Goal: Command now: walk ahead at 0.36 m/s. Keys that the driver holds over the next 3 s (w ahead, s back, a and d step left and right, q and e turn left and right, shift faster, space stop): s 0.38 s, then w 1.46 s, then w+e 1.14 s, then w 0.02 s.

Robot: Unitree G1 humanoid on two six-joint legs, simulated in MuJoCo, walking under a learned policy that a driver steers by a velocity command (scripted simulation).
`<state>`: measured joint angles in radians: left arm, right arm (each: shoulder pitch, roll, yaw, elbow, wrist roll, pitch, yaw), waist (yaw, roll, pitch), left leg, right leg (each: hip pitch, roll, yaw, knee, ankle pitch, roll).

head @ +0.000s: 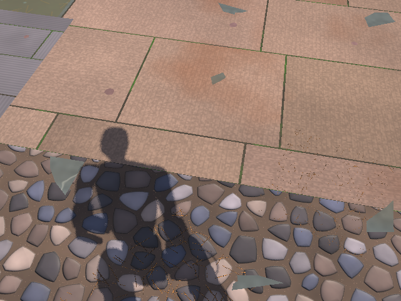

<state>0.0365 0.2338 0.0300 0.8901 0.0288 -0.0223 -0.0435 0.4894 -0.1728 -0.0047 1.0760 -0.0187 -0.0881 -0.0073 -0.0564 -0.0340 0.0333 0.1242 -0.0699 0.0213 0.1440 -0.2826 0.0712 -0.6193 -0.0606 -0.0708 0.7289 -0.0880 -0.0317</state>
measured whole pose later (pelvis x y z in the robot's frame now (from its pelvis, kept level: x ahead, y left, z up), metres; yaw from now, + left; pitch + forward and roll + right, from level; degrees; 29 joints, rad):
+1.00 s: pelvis +0.22 -0.04 +0.00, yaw +0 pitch +2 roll +0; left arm 0.09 0.21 0.05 0.91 0.03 -0.02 -0.03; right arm 0.50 -0.18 -0.04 1.11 -0.03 -0.08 -0.02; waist -0.08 0.00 -0.02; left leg 0.07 0.00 0.01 0.23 -0.34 0.01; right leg -0.46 -0.04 -0.08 0.61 -0.25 -0.03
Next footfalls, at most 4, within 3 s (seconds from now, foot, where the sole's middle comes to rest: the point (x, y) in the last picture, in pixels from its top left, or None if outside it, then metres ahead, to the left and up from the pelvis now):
0.10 right None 0.25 -0.09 -0.78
0.56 left None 0.12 0.08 -0.78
1.04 right None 0.35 -0.16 -0.78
1.56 left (196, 241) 0.69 -0.01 -0.78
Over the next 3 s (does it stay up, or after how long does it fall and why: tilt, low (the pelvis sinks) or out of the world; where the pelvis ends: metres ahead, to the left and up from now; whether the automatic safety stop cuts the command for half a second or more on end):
stays up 1.30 -0.22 0.01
